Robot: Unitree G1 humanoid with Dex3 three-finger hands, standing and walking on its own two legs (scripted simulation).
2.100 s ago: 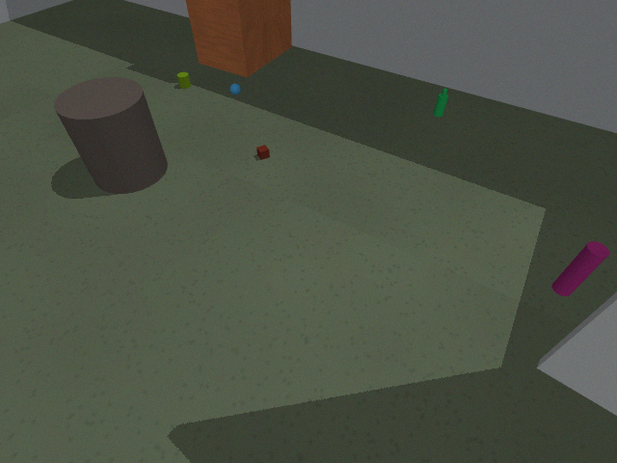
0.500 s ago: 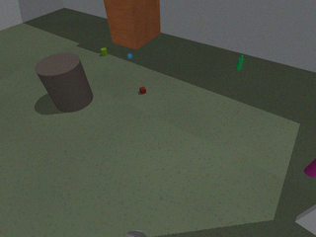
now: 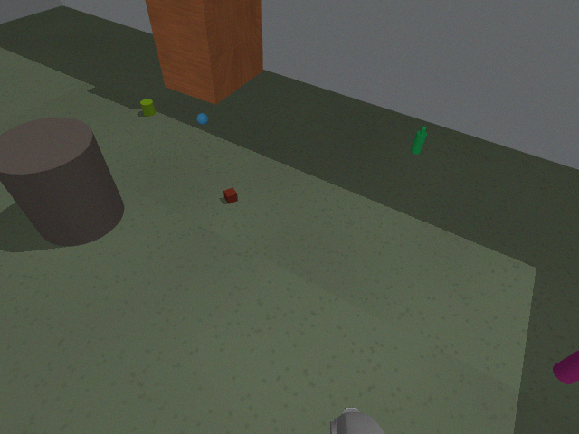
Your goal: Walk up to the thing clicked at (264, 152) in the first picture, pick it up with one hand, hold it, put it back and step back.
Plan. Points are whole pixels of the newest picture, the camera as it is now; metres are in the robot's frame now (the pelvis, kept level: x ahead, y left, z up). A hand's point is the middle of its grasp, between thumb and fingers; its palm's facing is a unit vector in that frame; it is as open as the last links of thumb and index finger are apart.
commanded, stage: walk up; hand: left
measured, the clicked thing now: (230, 195) +1.32 +0.23 -0.75
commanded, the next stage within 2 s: none
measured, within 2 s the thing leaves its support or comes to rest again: neither
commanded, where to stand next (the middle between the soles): +0.93 +0.00 m, yaw +0 degrees
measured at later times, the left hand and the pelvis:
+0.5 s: hand (156, 355) +0.29 +0.22 -0.13, palm faces +0.00 -0.93 -0.37, open 7.4 cm; pelvis +0.25 -0.05 +0.00, yaw +1 degrees
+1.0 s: hand (155, 251) +0.52 +0.28 -0.14, palm faces -0.07 -0.94 -0.35, open 7.4 cm; pelvis +0.46 +0.00 +0.00, yaw +0 degrees
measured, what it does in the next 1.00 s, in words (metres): walks ahead: right foot, then left foot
